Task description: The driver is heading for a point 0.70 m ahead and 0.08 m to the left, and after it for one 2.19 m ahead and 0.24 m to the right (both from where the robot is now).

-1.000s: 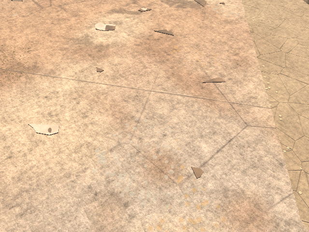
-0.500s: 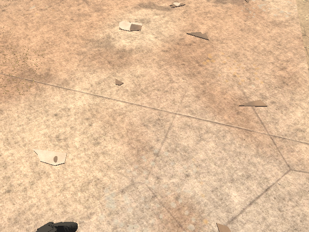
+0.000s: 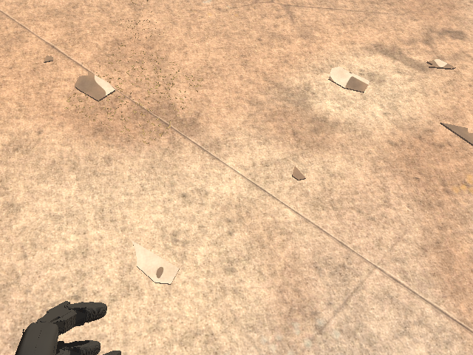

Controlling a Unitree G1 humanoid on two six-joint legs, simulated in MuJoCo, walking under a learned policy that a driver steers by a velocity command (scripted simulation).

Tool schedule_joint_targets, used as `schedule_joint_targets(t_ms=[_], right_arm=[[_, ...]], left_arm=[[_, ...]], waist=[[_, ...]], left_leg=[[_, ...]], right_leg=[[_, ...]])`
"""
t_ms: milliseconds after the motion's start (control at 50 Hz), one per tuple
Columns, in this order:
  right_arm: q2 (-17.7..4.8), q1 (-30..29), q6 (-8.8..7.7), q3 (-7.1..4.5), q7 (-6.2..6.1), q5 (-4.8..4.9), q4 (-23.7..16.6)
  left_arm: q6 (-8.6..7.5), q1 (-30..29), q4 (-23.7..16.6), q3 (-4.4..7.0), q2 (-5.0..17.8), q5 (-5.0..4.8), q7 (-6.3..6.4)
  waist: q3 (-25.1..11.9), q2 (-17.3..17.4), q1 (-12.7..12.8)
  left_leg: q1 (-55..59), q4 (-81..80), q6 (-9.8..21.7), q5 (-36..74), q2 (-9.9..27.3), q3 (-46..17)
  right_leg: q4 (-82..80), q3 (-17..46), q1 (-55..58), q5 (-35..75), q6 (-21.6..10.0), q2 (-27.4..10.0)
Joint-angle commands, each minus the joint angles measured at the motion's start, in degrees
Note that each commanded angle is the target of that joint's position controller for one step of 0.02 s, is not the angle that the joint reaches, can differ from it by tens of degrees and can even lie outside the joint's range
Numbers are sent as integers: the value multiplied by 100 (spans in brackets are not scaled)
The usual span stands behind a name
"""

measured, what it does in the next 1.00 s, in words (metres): walks ahead, turning left: right foot, then left foot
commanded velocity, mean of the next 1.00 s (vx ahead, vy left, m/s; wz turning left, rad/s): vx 0.05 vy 0.00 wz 0.57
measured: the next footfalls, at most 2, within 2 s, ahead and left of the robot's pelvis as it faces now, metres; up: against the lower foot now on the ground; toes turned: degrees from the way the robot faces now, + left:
right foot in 0.40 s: +0.25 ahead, -0.15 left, +0.00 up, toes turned +33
left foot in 0.78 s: +0.07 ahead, +0.05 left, +0.00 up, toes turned +29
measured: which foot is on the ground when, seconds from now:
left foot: down 0.00-0.38, up 0.40-0.76, down 0.78-1.00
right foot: up 0.00-0.38, down 0.40-0.90, up 0.92-1.00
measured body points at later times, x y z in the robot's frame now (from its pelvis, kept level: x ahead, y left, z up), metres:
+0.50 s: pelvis +0.12 -0.08 +0.01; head +0.15 -0.07 +0.46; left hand +0.14 +0.26 -0.07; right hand +0.42 -0.26 -0.06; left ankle +0.06 +0.03 -0.66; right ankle +0.21 -0.17 -0.73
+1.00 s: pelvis +0.13 -0.05 +0.01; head +0.12 -0.04 +0.46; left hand +0.07 +0.25 -0.11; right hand +0.38 -0.19 -0.08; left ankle +0.04 +0.03 -0.73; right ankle +0.19 -0.17 -0.69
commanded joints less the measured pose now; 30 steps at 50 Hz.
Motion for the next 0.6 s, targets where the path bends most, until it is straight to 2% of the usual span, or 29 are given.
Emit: schedule_joint_targets(t_ms=[20, 60, 120, 200, 280, 340, 360, 380, 400, 420, 440, 460, 480, 500, 560, 600], right_arm=[[-1067, -146, -2, -330, -272, 23, -676], [-1085, -67, 92, -343, -366, 73, -716], [-993, -129, 204, -310, -420, 82, -805], [-965, -196, 280, -312, -395, 51, -868], [-1021, -327, 327, -330, -328, 45, -957], [-1029, -516, 347, -313, -269, 88, -1025], [-996, -579, 347, -289, -256, 134, -1020], [-775, -374, 346, -214, -236, 156, -948], [-422, 248, 342, -100, -192, 48, -809], [-836, 114, 284, -209, -199, 114, -989], [-1291, 16, 225, -325, -193, 32, -926], [-1414, -39, 243, -365, -199, 24, -768], [-1274, -59, 297, -332, -225, 5, -649], [-1098, -66, 328, -265, -228, -2, -647], [-738, -315, 266, -96, -233, 65, -724], [-620, -427, 224, -29, -255, 46, -727]], left_arm=[[35, 400, -159, 231, 584, 40, 24], [59, 304, -172, 225, 524, -9, 30], [80, 162, -199, 262, 582, -68, 67], [-15, 5, -252, 300, 635, -70, 81], [-145, 9, -285, 356, 744, -81, 5], [-197, 290, -222, 453, 902, -107, -66], [-202, 444, -181, 488, 927, -114, -71], [-188, 559, -149, 505, 985, -88, -67], [-113, 427, -300, 507, 1236, 3, -37], [-62, 594, -312, 503, 1329, 192, -52], [-79, 611, -345, 495, 1161, 132, -34], [-54, 465, -400, 412, 918, 42, 7], [10, 466, -433, 346, 810, -15, 54], [67, 501, -426, 314, 840, -54, 81], [173, 795, -319, 272, 893, 1, 87], [213, 951, -273, 268, 924, 9, 70]], waist=[[-1579, 166, 374], [-1627, 218, 320], [-1402, 495, 263], [-1223, 850, 152], [-1256, 1021, 74], [-1269, 1071, 159], [-1263, 954, 260], [-1454, 458, 206], [-1772, -668, -153], [-1418, -1384, -54], [-1247, -1068, 14], [-1111, -688, 66], [-1084, -456, 122], [-967, -411, 194], [-905, -573, 375], [-1031, -767, 487]], left_leg=[[1501, -1034, 484, 1114, 1327, -2322], [1675, -970, 419, 1109, 1310, -2411], [1618, -994, 343, 312, 1200, -2594], [1635, -892, 299, -42, 1048, -2823], [1736, -572, 261, 526, 1009, -3184], [1614, -341, 122, 563, 860, -3511], [1458, -122, 2, 165, 707, -3474], [1163, 480, -219, -1269, 414, -3051], [480, 1636, -467, -3128, -151, -2126], [-393, 2724, -753, -3683, -452, -1303], [-642, 3480, -1006, -3216, 8, -1099], [-671, 3768, -1098, -2755, 211, -974], [-682, 4028, -1156, -2472, 274, -863], [-755, 4324, -1205, -2315, 259, -703], [-769, 3919, -1260, -2169, 413, -188], [-688, 3253, -1303, -2203, 567, -91]], right_leg=[[-663, 134, -165, 421, 108, 65], [-883, 213, -335, 564, 242, 166], [-1232, 292, -477, 754, 350, 231], [-1980, 325, -281, 895, 364, 272], [-2875, 328, 279, 848, 289, 347], [-3915, 258, 1089, 1046, 231, 343], [-4508, 188, 1483, 1509, 175, 248], [-4965, 372, 2150, 2200, -58, -302], [-4698, 1385, 2968, 3246, -640, -1530], [-4846, 2362, 2635, 3826, -1515, -2197], [-4840, 2545, 2371, 3483, -1779, -2371], [-4736, 1916, 2266, 3029, -1605, -2009], [-4687, 1486, 2248, 2592, -1387, -1678], [-4730, 1282, 2150, 2627, -1361, -1552], [-4848, 713, 2269, 2924, -1377, -1260], [-4825, 627, 2576, 2905, -1438, -1276]])
Velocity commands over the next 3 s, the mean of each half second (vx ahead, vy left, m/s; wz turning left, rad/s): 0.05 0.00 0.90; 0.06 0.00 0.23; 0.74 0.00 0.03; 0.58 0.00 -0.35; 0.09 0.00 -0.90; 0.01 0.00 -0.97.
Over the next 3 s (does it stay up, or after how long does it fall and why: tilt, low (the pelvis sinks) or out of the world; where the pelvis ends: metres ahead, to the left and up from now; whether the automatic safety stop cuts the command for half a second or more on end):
stays up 0.83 0.25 0.02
